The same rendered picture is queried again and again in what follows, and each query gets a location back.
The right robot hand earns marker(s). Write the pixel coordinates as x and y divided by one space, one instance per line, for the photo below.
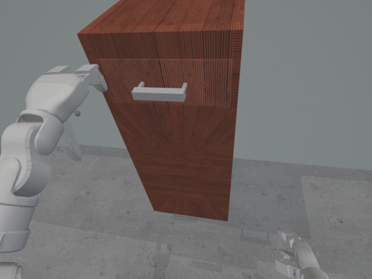
290 264

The robot left upper arm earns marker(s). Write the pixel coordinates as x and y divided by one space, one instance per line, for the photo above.
10 270

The right robot forearm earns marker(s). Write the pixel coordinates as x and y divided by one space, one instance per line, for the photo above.
312 273

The handle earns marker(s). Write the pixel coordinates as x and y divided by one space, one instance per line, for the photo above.
159 94

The cabinet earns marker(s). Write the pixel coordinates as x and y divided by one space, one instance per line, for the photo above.
183 153

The drawer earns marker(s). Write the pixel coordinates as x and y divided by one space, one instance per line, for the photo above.
208 80

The left robot hand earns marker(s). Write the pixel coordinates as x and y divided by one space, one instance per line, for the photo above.
60 93

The left robot forearm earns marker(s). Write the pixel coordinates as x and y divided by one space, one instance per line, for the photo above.
25 170

